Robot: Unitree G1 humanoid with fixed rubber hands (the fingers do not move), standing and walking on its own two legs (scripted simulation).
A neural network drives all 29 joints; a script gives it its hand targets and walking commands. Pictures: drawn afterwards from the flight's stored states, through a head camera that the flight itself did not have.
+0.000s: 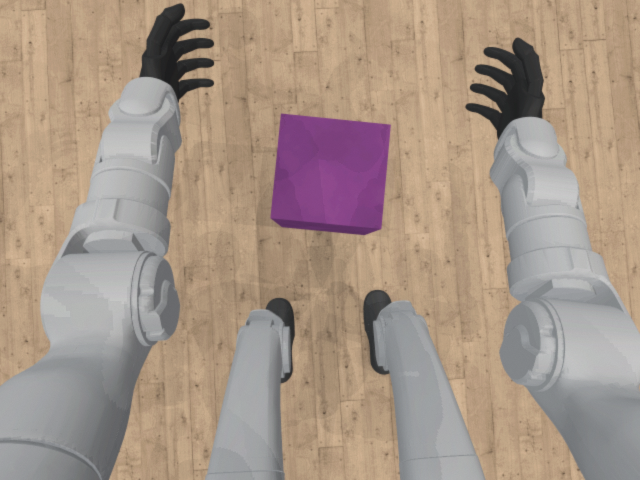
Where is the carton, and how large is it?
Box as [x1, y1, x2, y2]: [270, 114, 390, 234]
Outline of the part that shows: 281,114 270,217 281,226 358,234 365,234 379,229 381,227 390,125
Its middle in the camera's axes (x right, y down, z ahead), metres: +0.01 -0.13 +0.86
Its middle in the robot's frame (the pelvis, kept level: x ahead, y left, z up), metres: +0.49 -0.02 -0.52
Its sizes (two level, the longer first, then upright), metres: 0.210 0.200 0.250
